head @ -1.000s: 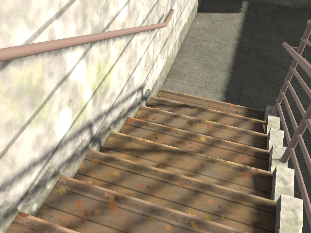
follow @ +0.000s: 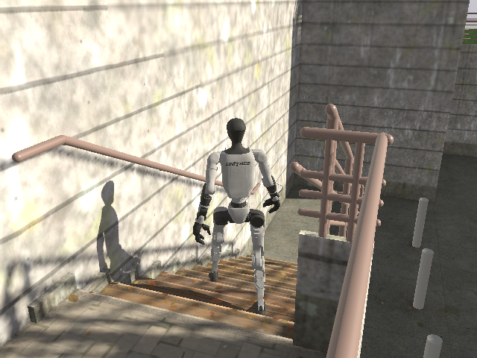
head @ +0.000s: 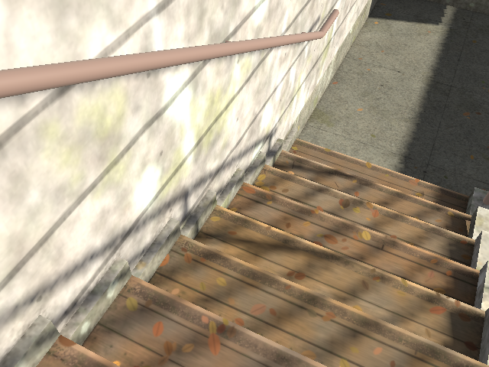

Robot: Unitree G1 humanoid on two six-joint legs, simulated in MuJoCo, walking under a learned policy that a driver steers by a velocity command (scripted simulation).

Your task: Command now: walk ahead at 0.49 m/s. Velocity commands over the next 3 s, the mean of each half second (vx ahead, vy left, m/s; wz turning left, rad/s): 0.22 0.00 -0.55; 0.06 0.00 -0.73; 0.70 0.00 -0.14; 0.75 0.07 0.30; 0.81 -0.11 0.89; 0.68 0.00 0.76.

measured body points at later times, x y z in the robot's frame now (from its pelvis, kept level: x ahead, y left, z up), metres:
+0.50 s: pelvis +0.18 +0.09 -0.15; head +0.20 +0.07 +0.30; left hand +0.42 +0.30 -0.25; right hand +0.16 -0.19 -0.29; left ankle +0.23 +0.18 -0.86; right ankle +0.21 +0.00 -0.80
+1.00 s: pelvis +0.20 +0.10 -0.14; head +0.20 +0.10 +0.31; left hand +0.49 +0.21 -0.23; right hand +0.13 -0.18 -0.25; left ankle +0.25 +0.19 -0.83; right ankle +0.19 -0.01 -0.85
